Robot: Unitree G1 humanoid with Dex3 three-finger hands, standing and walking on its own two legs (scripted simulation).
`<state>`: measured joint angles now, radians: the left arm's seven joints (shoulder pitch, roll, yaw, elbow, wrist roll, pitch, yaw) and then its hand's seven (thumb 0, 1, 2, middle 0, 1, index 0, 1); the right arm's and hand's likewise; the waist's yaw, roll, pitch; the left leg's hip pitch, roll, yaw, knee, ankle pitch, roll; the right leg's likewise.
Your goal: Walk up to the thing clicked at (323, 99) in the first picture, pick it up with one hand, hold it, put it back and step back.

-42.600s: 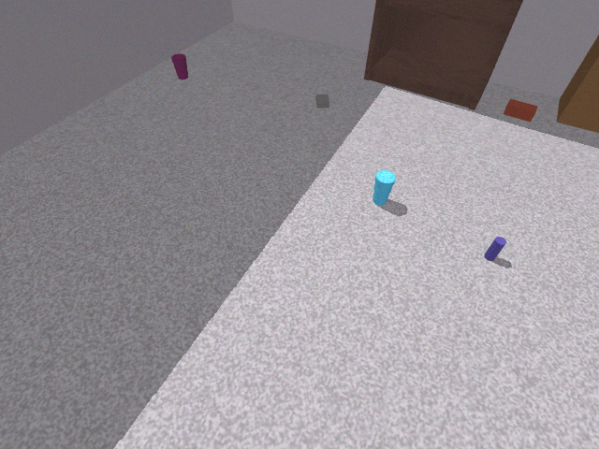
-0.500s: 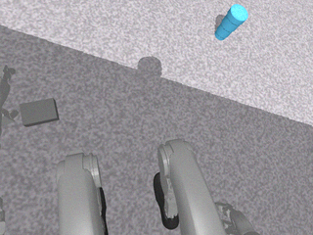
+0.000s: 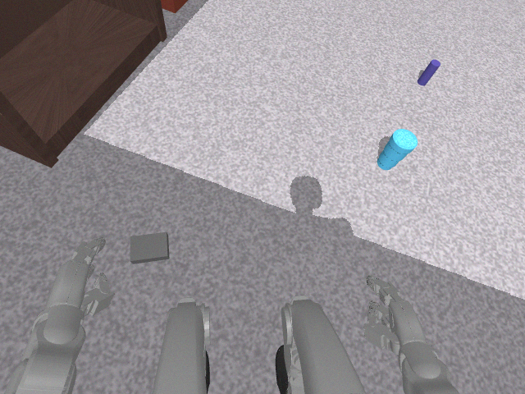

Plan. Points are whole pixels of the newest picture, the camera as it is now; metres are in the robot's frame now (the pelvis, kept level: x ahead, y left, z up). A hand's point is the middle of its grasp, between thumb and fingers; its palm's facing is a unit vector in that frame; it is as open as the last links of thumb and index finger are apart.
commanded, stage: home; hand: left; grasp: from above
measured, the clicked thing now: (149, 247) +0.50 +0.28 -0.55
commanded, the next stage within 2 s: none
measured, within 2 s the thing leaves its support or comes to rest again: neither
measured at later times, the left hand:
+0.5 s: hand (77, 320) +0.23 +0.19 +0.09, palm faces +0.10 -0.97 -0.20, open 7.4 cm
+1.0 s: hand (76, 334) +0.22 +0.18 +0.10, palm faces +0.11 -0.97 -0.20, open 7.4 cm
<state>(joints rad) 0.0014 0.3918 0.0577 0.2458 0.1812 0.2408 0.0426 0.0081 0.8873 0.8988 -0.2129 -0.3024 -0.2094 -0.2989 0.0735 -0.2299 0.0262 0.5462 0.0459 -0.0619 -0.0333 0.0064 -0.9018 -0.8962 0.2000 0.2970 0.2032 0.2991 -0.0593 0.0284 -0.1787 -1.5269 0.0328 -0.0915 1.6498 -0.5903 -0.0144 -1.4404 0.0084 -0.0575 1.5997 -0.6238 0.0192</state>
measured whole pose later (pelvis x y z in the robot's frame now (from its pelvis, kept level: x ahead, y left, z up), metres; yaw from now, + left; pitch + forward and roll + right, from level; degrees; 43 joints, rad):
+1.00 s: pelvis +0.06 +0.00 +0.15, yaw +4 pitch +10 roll -3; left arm 0.49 0.22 0.03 -0.13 -0.05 0.45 0.02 0.01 0.90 0.90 -0.20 -0.30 -0.20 -0.30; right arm 0.28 -0.22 0.04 0.53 0.01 -0.24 -0.18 0.01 -0.90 -0.90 0.20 0.30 0.21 0.30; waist -0.04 0.04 -0.15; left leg -0.71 0.03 -0.07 1.01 -0.47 -0.02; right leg -0.62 0.00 -0.05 0.94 -0.49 0.01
